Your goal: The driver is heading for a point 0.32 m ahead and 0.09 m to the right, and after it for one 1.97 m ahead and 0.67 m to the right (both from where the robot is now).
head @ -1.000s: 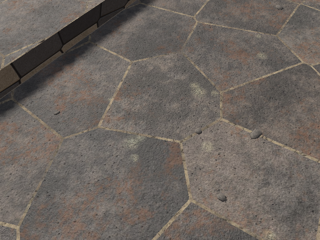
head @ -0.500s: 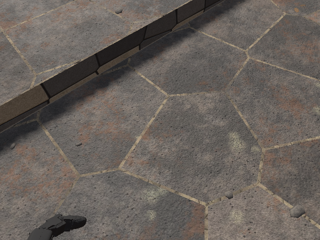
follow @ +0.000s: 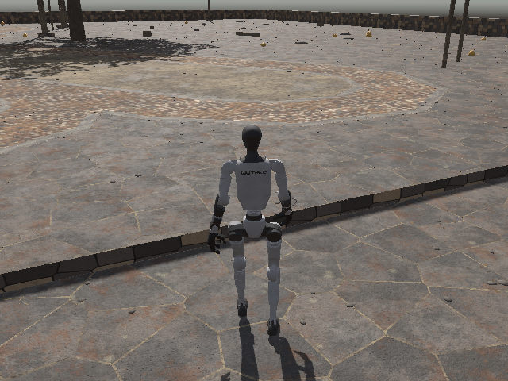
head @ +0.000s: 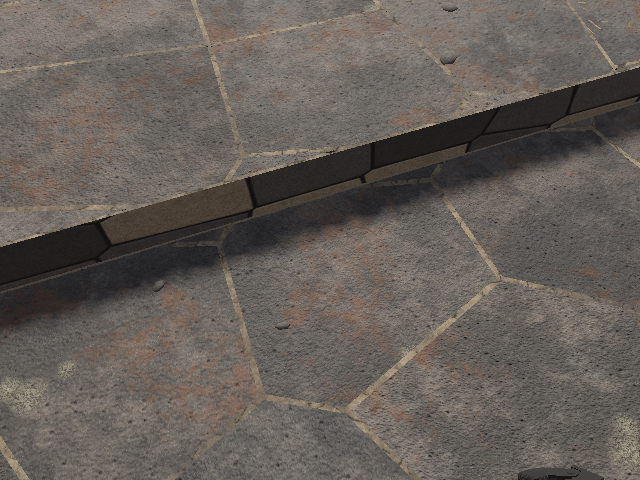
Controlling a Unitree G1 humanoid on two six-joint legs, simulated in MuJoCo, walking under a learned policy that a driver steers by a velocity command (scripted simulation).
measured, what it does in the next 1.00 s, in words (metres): steps on the spot, turning right: right foot, then left foot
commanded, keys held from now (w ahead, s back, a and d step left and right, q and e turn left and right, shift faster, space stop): e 0.72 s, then q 0.08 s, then w+q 0.20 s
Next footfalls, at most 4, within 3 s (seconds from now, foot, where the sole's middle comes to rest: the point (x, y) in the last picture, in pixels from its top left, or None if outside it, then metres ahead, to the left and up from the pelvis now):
0.40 right None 0.04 -0.11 -0.76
0.88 left None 0.08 0.07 -0.76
1.30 right None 0.18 -0.20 -0.76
1.78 left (358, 451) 0.49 -0.02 -0.76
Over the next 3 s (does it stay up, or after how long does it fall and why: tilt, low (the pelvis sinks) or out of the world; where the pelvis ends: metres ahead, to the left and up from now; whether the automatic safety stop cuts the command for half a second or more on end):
stays up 0.99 -0.30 0.01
